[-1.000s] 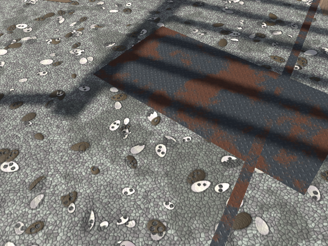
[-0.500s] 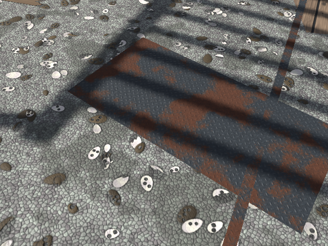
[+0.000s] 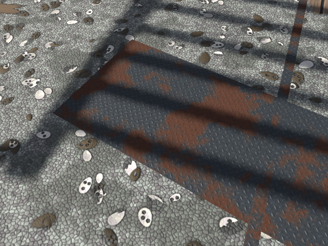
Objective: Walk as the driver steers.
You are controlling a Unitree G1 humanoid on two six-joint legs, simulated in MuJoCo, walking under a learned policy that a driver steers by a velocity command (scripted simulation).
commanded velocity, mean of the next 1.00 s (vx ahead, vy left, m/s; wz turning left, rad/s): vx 0.04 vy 0.00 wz -0.55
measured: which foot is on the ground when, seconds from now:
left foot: up 0.00-0.30, down 0.32-0.78, up 0.80-1.00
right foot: down 0.00-0.30, up 0.32-0.76, down 0.78-1.00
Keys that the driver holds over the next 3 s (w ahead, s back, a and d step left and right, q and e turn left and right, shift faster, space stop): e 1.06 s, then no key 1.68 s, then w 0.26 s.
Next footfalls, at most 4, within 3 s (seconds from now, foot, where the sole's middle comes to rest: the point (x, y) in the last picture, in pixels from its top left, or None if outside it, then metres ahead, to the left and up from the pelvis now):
0.32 left None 0.14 0.13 -0.78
0.78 right None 0.02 -0.07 -0.78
1.36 left None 0.14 0.08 -0.78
1.60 right None -0.03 -0.06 -0.78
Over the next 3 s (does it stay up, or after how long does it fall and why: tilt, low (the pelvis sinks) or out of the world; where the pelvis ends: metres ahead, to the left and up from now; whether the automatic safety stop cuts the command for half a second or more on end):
stays up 0.06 0.01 -0.01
